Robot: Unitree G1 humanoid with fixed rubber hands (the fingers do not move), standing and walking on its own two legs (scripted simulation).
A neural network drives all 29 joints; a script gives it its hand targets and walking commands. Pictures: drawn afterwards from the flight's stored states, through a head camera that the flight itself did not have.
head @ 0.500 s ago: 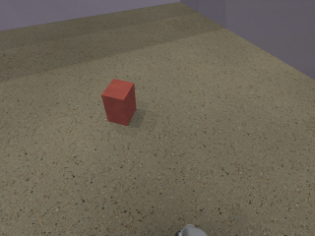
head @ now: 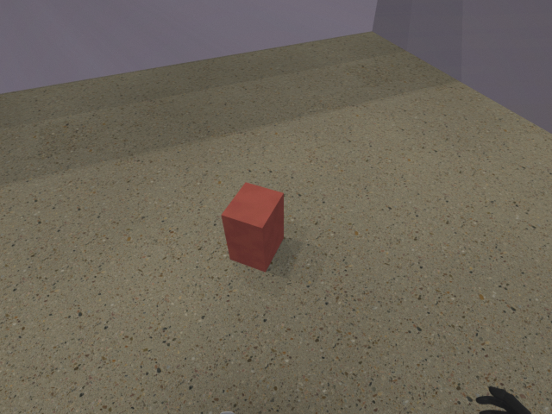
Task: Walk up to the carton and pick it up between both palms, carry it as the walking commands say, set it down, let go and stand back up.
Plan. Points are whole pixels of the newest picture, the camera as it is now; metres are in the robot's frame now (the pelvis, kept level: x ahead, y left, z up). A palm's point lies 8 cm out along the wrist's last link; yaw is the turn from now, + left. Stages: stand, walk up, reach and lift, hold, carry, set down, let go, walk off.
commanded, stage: walk up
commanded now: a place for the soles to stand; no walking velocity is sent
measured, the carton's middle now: (255, 227) +0.98 +0.16 -0.62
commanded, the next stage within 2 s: none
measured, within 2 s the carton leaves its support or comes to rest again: neither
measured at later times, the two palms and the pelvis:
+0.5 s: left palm (85, 301) +0.33 +0.38 -0.07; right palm (469, 368) +0.25 -0.29 -0.10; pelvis +0.21 +0.05 -0.01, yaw -3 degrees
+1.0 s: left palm (78, 248) +0.46 +0.47 -0.10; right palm (405, 261) +0.43 -0.22 -0.07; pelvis +0.38 +0.13 -0.01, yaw -4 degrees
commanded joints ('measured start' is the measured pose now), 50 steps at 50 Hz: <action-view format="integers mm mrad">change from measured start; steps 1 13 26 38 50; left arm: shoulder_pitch -62 -32 47 -104 23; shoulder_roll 229 131 233 254 143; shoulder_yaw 56 21 68 58 29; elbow -71 -35 -64 -124 -54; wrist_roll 4 -7 -24 4 -2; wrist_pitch -8 20 -6 -2 14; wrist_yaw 10 -2 43 20 3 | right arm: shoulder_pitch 6 74 147 113 121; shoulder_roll -164 -197 -204 -150 -225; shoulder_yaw -54 -48 -35 -52 -59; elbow -46 -89 -131 -87 -112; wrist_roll -1 13 8 8 6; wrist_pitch -25 -49 -18 -13 -36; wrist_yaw -10 -69 -88 -14 -73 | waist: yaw -68 -94 5 -74 -84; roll -140 141 -63 -222 163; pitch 12 51 -42 42 39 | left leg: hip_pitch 226 290 -216 212 189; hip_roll -56 136 -64 -40 158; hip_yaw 33 -142 -138 56 -203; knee -44 -371 563 45 -298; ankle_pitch -89 -152 -299 -61 -278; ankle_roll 29 251 66 9 253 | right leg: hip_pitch -205 -462 135 -379 -365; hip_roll -179 -24 -334 -165 11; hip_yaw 134 118 591 180 86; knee -58 354 -136 -147 334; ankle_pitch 6 25 -85 -278 -79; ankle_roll -173 -26 -294 -203 -30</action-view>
